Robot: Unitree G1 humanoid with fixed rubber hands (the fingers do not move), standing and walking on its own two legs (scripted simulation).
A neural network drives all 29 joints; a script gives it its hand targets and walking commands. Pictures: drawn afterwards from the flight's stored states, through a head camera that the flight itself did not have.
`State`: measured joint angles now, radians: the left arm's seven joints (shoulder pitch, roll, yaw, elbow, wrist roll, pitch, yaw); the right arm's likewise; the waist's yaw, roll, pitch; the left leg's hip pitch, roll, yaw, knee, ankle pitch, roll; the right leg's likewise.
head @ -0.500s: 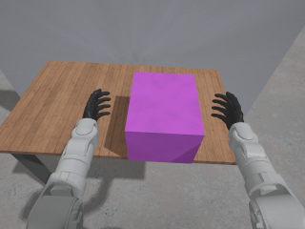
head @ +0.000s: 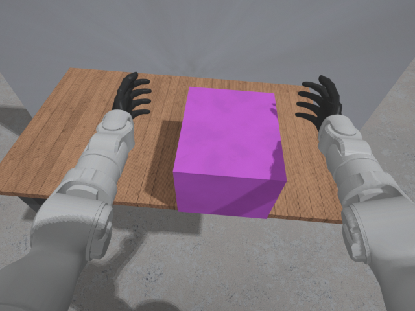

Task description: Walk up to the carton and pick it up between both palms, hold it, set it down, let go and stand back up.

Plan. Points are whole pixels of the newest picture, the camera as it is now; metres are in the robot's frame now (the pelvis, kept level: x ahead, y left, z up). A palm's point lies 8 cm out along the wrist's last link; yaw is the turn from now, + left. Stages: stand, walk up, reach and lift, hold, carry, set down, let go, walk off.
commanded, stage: reach and lift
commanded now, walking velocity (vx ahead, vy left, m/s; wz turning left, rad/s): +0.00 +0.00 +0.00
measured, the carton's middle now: (226, 151) +0.49 -0.02 -0.01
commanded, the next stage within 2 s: none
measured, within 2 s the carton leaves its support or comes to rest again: neither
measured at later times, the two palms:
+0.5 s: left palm (136, 152) +0.44 +0.19 +0.03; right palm (303, 157) +0.45 -0.18 +0.04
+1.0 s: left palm (150, 151) +0.45 +0.16 +0.03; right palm (297, 154) +0.46 -0.17 +0.04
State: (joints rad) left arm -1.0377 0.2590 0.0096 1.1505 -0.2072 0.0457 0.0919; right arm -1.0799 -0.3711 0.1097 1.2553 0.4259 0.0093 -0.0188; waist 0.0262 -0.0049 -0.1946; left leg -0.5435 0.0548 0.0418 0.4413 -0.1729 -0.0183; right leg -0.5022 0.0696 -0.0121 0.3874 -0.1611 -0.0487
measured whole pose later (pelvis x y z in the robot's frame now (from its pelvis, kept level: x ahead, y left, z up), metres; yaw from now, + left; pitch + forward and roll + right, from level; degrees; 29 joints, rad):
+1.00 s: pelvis -0.01 +0.00 -0.02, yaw +0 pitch +28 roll +0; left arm -1.06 0.17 0.06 1.44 -0.14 -0.37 0.09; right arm -1.06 -0.23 -0.02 1.37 0.24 -0.28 -0.05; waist 0.00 -0.01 -0.27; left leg -0.88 0.04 0.03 0.58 -0.19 -0.02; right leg -0.86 0.05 -0.03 0.58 -0.21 -0.05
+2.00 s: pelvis +0.02 +0.02 +0.01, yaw -1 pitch +16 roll -1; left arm -0.80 -0.05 0.52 1.05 0.43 -0.26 0.07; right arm -0.78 0.04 -0.71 1.04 -0.50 -0.35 -0.01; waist -0.02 -0.01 -0.09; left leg -0.47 0.03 0.07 0.37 -0.17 0.01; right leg -0.44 0.03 -0.04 0.31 -0.15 -0.03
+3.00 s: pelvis +0.01 +0.01 +0.01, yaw -1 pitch +16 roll -1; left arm -0.77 -0.03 0.44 1.07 0.35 -0.27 0.11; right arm -0.77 0.01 -0.62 1.11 -0.44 -0.39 -0.06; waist -0.03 0.00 -0.11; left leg -0.48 0.04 0.08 0.33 -0.13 0.00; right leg -0.45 0.03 -0.08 0.27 -0.11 -0.04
